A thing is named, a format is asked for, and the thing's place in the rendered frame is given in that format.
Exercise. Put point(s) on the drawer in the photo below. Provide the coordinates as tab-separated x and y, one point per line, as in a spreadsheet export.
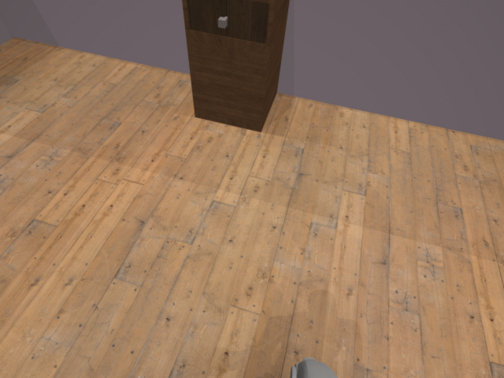
247	20

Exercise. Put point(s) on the right robot thigh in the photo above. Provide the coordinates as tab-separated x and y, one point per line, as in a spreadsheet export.
311	369

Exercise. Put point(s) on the handle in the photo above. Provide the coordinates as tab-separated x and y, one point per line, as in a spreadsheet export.
223	22

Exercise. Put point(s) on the cabinet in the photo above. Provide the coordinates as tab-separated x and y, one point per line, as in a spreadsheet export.
235	81

